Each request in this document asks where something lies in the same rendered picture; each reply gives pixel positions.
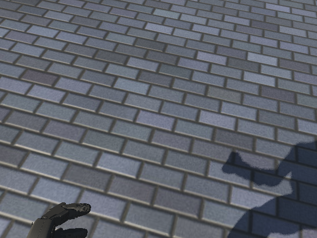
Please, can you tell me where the robot left hand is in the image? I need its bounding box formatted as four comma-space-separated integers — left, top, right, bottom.
27, 202, 91, 238

